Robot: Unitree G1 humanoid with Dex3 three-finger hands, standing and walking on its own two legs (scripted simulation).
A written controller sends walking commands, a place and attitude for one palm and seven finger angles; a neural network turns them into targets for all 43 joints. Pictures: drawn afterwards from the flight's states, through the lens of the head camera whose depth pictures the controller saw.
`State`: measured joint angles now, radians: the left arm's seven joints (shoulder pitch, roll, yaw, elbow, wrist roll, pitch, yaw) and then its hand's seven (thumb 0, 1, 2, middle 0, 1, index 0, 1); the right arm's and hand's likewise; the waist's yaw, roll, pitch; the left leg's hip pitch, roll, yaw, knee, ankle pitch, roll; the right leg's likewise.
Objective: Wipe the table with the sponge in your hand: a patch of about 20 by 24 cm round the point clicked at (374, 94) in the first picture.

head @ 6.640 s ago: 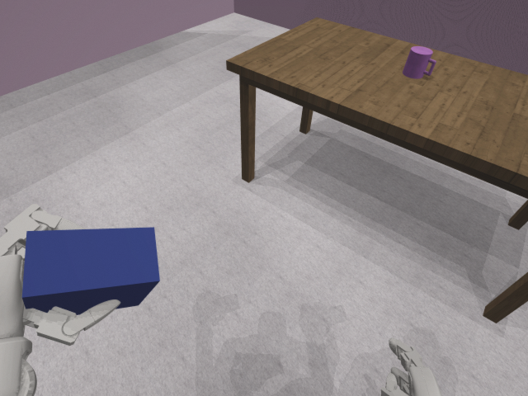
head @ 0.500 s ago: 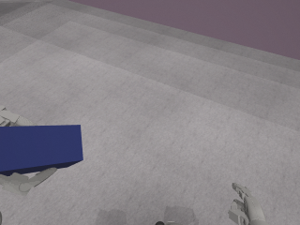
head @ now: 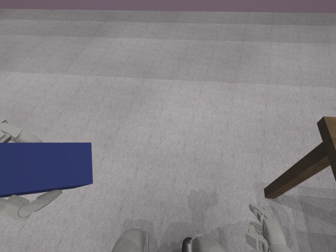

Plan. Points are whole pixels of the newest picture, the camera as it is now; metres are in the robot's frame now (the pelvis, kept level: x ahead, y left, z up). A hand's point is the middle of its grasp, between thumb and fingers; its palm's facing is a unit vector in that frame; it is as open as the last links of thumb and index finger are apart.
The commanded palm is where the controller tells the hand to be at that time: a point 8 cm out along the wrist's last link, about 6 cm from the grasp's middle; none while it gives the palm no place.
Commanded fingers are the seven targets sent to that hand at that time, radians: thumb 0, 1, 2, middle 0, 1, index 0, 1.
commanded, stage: turn to face it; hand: left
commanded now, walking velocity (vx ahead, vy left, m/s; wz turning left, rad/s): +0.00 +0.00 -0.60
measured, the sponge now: (56, 169) +0.24 +0.19 +0.15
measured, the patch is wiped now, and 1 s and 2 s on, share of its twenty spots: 0.00 0.00 0.00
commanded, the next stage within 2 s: none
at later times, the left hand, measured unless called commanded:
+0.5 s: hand (81, 187) +0.20 +0.13 +0.17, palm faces +0.19 -0.85 -0.50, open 10.4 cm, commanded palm +0.17 +0.18 +0.19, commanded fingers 0.00 0.10 1.30 -1.20 -1.60 -1.20 -1.60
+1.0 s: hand (146, 220) +0.16 +0.03 +0.17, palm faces -0.11 -0.88 -0.46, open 10.4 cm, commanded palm +0.14 +0.10 +0.19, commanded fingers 0.00 0.10 1.30 -1.20 -1.60 -1.20 -1.60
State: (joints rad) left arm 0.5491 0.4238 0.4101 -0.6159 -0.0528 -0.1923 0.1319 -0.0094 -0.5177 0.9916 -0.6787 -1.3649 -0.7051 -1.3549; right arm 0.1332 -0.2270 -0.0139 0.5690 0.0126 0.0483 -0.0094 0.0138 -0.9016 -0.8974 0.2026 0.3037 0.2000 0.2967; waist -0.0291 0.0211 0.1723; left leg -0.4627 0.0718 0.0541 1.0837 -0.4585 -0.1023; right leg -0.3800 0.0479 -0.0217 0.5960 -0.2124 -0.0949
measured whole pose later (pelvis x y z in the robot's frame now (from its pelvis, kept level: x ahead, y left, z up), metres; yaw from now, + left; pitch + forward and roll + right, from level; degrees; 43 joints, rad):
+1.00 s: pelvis -0.15 -0.05 +0.00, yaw -32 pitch +2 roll +3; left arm 0.48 0.38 0.35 -0.55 -0.04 -0.17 0.13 -0.01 -0.52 0.99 -0.68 -1.37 -0.71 -1.35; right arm 0.15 -0.24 -0.02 0.52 0.01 0.08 -0.01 0.01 -0.90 -0.90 0.20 0.30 0.22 0.30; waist 0.03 -0.04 0.05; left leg -0.21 0.04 0.09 0.47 -0.31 -0.02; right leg -0.49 0.15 0.11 0.53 -0.13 -0.05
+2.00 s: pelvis -0.29 -0.05 -0.01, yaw -67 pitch -3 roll +1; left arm 0.39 0.39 0.37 -0.53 -0.04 -0.15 0.14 -0.01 -0.52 1.00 -0.68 -1.37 -0.71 -1.35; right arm 0.12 -0.20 0.03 0.54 0.02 0.02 0.00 0.01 -0.90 -0.90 0.20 0.30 0.24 0.32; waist 0.02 0.04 0.19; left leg -0.39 0.14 0.04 1.07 -0.53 -0.09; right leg -0.40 0.02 -0.06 0.70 -0.26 -0.08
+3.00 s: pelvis -0.36 +0.07 +0.00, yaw -105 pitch -2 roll +1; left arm 0.48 0.40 0.38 -0.54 -0.02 -0.16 0.14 -0.01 -0.52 1.00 -0.68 -1.37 -0.71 -1.35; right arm 0.19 -0.23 -0.02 0.52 0.02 0.04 -0.03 0.01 -0.90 -0.90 0.20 0.30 0.20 0.30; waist 0.04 -0.03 0.08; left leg -0.23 0.09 0.13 0.57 -0.29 -0.04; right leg -0.51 0.04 -0.01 0.99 -0.42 0.03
